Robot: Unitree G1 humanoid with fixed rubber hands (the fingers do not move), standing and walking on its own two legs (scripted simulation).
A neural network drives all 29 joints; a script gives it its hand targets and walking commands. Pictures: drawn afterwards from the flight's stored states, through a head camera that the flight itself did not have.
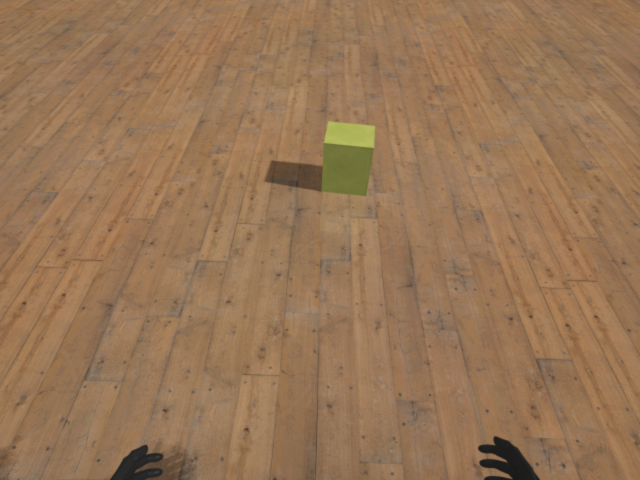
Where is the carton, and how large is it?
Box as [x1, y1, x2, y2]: [322, 121, 374, 195]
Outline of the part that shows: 328,121 323,149 322,191 365,195 373,150 374,126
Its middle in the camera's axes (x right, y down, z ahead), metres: +0.14 -0.41 +1.82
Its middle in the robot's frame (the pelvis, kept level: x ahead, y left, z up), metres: +1.57 -0.17 -0.61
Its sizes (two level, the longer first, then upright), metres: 0.218 0.178 0.275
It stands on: the floor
